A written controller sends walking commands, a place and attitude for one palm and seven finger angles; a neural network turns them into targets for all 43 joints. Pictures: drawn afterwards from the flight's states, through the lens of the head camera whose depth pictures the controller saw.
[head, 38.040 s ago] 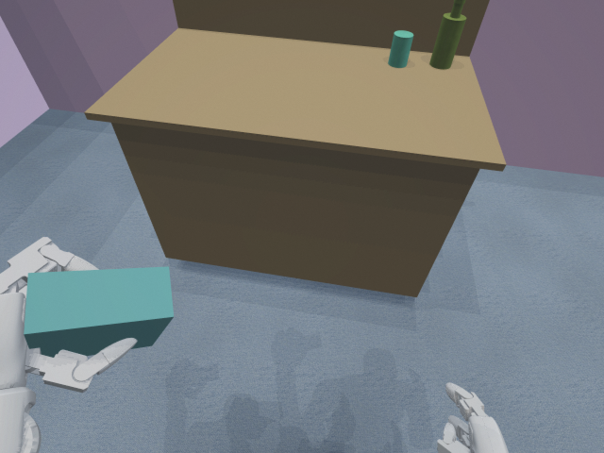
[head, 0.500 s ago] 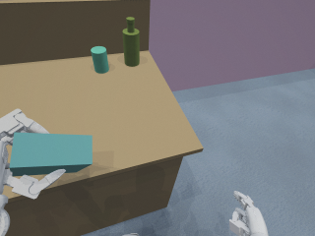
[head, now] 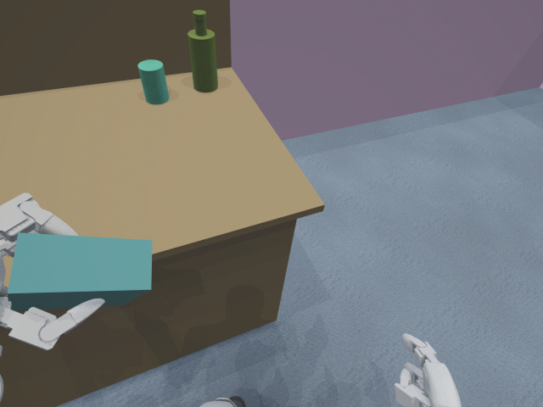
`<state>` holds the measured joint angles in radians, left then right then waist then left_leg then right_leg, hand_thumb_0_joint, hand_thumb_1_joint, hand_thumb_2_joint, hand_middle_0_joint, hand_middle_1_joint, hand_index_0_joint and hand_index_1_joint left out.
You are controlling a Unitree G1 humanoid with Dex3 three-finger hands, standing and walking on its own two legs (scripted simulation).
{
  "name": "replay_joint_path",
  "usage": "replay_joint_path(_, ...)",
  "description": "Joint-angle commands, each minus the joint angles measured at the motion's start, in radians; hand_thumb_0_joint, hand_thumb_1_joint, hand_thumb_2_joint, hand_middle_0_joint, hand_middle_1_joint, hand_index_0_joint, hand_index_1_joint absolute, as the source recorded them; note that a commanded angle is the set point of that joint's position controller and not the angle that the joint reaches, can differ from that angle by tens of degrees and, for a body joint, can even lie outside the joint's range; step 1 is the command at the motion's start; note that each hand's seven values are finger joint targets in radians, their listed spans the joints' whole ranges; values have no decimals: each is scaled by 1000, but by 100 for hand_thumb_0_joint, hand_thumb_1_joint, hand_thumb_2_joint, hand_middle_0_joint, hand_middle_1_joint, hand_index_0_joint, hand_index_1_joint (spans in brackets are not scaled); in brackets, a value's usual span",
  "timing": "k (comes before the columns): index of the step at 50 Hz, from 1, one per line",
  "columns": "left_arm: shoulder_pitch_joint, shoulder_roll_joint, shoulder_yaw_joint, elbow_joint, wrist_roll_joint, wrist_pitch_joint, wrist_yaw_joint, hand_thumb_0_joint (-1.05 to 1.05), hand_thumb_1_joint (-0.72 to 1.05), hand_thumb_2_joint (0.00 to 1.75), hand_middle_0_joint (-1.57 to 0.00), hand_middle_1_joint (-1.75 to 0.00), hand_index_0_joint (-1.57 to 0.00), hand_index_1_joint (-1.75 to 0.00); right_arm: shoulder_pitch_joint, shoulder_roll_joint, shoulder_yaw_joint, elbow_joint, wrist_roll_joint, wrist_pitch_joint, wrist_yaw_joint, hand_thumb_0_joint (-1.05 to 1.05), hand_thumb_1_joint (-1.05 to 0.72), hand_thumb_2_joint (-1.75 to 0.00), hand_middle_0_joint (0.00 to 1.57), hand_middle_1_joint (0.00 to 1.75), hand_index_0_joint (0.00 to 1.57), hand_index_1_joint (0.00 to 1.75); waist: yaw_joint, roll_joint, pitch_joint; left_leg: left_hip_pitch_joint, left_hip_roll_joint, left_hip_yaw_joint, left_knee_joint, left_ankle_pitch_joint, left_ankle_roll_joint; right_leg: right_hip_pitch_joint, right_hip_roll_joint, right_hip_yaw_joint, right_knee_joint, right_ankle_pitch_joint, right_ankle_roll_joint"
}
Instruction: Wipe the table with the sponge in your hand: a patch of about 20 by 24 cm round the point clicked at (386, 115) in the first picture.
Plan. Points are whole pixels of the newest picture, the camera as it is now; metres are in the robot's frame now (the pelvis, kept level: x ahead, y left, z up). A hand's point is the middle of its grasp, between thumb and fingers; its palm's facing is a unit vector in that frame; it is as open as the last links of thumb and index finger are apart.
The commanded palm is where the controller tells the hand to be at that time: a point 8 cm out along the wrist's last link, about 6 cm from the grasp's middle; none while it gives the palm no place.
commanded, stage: step back with the hand held close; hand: left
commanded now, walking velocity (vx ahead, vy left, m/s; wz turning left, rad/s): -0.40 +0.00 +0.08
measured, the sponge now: (99, 276) +0.22 +0.21 +0.15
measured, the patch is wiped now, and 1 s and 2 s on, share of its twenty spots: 1.00 1.00 1.00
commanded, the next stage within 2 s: stop stepping back and stand still in 0.08 s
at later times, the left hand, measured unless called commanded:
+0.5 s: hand out of the picture +0.02 +0.28 +0.18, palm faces +0.44 -0.82 -0.37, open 9.6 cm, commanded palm -0.02 +0.32 +0.21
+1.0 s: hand out of the picture -0.04 +0.26 +0.18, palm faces +0.42 -0.84 -0.35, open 9.6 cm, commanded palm -0.09 +0.30 +0.21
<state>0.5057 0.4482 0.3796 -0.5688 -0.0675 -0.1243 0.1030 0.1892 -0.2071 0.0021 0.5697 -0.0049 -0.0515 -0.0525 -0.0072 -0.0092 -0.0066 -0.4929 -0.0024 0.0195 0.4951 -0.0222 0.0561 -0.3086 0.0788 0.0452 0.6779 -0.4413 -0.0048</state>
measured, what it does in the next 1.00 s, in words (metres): walks backwards: left foot, then right foot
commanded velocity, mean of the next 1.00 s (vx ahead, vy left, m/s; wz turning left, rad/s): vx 0.14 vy -0.04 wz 0.01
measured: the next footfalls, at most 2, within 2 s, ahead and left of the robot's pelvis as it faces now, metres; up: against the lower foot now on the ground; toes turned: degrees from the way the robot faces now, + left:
left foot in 0.28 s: -0.11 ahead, +0.16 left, +0.00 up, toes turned +5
right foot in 0.52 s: -0.09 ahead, -0.06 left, +0.00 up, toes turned +2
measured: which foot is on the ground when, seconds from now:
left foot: down 0.00-0.04, up 0.06-0.26, down 0.28-0.92, up 0.94-1.00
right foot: down 0.00-0.28, up 0.30-0.50, down 0.52-0.72, up 0.74-0.90, down 0.92-1.00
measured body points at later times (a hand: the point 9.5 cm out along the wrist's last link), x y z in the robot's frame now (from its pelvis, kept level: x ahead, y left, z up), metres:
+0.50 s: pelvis -0.16 +0.02 +0.01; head -0.19 +0.04 +0.45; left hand -0.01 +0.32 +0.20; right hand -0.01 -0.19 -0.08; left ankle -0.15 +0.16 -0.72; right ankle -0.12 -0.07 -0.71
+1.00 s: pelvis -0.23 +0.01 +0.00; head -0.26 +0.02 +0.45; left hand -0.07 +0.30 +0.20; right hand -0.07 -0.20 -0.08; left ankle -0.20 +0.14 -0.67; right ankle -0.20 -0.07 -0.72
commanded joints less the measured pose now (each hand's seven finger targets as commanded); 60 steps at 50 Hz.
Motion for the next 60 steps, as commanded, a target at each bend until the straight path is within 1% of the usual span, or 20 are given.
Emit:
replay_joint_path(1,-61,119,76,-263,0,-87,20,0,10,130,-120,-160,-120,-160,-59,-132,-53,-119,10,-58,-4,0,-90,-90,20,30,20,30,32,84,-182,71,96,-121,12,-519,-67,89,-101,-6,-340,123,-85)
replay_joint_path(3,-102,147,58,-304,-5,-89,35,0,10,130,-120,-160,-120,-160,-71,-130,-64,-123,28,-70,-14,0,-90,-90,20,30,20,30,28,-307,-151,208,-80,-74,769,-496,-123,-337,-463,346,-534,200,-257)
replay_joint_path(9,-226,133,64,-189,11,-86,44,0,10,130,-120,-160,-120,-160,-120,-86,-11,-121,11,-8,-35,0,-90,-90,20,30,20,30,0,-15,-42,61,75,-109,412,-486,-71,-89,-378,138,-238,683,-133)
replay_joint_path(12,-108,127,105,-224,2,-94,53,0,10,130,-120,-160,-120,-160,-41,-116,-44,-142,26,-32,-35,0,-90,-90,20,30,20,30,-16,26,-214,258,36,4,-26,-298,-42,-5,-280,93,-119,421,-73)
replay_joint_path(14,-86,111,94,-310,-13,-94,48,0,10,130,-120,-160,-120,-160,-41,-148,-57,-182,37,-55,-26,0,-90,-90,20,30,20,30,-12,287,-169,380,279,-226,-191,-10,48,-215,-72,-70,181,55,15)
replay_joint_path(16,-148,145,115,-362,-4,-76,52,0,10,130,-120,-160,-120,-160,-20,-119,-55,-147,18,-87,-10,0,-90,-90,20,30,20,30,-49,316,-127,298,311,-388,-165,19,124,-316,-72,-3,386,-54,39)
replay_joint_path(24,-169,67,32,-126,15,-27,32,0,10,130,-120,-160,-120,-160,-72,-140,-30,-108,24,-70,6,0,-90,-90,20,30,20,30,17,145,-39,-44,178,-148,-56,-685,34,199,-15,-145,-172,89,-19)
replay_joint_path(25,-184,72,27,-99,24,-17,29,0,10,130,-120,-160,-120,-160,-69,-135,-33,-107,21,-60,3,0,-90,-90,20,30,20,30,23,23,-30,-97,108,-65,159,-666,19,228,-61,-92,-265,106,-59)
replay_joint_path(27,-286,124,50,-163,18,-23,32,0,10,130,-120,-160,-120,-160,-81,-108,-44,-114,30,-60,-1,0,-90,-90,20,30,20,30,7,-314,-76,-139,-2,0,696,-526,-27,110,-386,438,-498,-52,-215)
replay_joint_path(28,-283,107,44,-146,14,-31,30,0,10,130,-120,-160,-120,-160,-65,-117,-46,-83,30,-68,3,0,-90,-90,20,30,20,30,-10,-250,-67,-105,18,-66,773,-443,-31,29,-387,467,-529,-91,-235)
replay_joint_path(34,-233,117,35,-239,8,-42,60,0,10,130,-120,-160,-120,-160,-84,-104,1,-85,8,-62,-36,0,-90,-90,20,30,20,30,-19,108,-65,325,49,4,39,-481,0,-275,-208,35,-211,-295,-123)
replay_joint_path(36,-263,111,49,-280,13,-43,76,0,10,130,-120,-160,-120,-160,-82,-142,-10,-116,16,-79,-37,0,-90,-90,20,30,20,30,-10,439,-55,228,319,-485,-351,-817,133,-276,1,-128,344,-116,-11)
replay_joint_path(37,-238,158,108,-234,35,-35,63,0,10,130,-120,-160,-120,-160,-91,-129,-35,-118,12,-80,-26,0,-90,-90,20,30,20,30,41,280,-153,88,259,-273,-307,-525,100,-74,-18,-107,509,-60,-11)
replay_joint_path(40,-190,80,37,-80,14,-16,44,0,10,130,-120,-160,-120,-160,-83,-104,-10,-94,37,-95,10,0,-90,-90,20,30,20,30,-2,251,64,22,300,-381,-333,-751,128,-217,-111,-39,359,-21,-10)
replay_joint_path(44,-114,67,30,-104,2,-9,33,0,10,130,-120,-160,-120,-160,-99,-126,-16,-125,22,-68,-6,0,-90,-90,20,30,20,30,41,161,-28,-128,153,-130,-60,-669,18,296,-16,-155,-204,22,-47)
replay_joint_path(46,-136,110,48,-171,14,-18,14,0,10,130,-120,-160,-120,-160,-70,-105,-37,-135,27,-51,2,0,-90,-90,20,30,20,30,30,-298,-51,-228,-7,46,627,-487,-32,307,-311,276,-499,182,-173)
replay_joint_path(47,-234,136,68,-256,1,-40,24,0,10,130,-120,-160,-120,-160,-83,-100,-29,-136,34,-74,-1,0,-90,-90,20,30,20,30,4,-250,-78,-235,20,-43,763,-412,-46,225,-424,428,-513,223,-221)
replay_joint_path(50,-226,118,58,-219,-8,-58,27,0,10,130,-120,-160,-120,-160,-59,-108,-40,-76,27,-75,-3,0,-90,-90,20,30,20,30,-18,19,18,-100,106,-112,645,-329,-45,-32,-415,330,-519,-17,-229)
replay_joint_path(55,-185,95,42,-147,0,-48,71,0,10,130,-120,-160,-120,-160,-91,-90,-15,-93,12,-83,-47,0,-90,-90,20,30,20,30,4,-5,-68,306,37,55,60,-305,-21,-42,-275,91,-406,-123,-123)
replay_joint_path(60,-144,94,53,-152,-8,-34,75,0,10,130,-120,-160,-120,-160,-102,-134,-30,-117,35,-74,-41,0,-90,-90,20,30,20,30,15,150,-78,212,188,-219,-163,-415,31,72,-92,-45,-206,73,11)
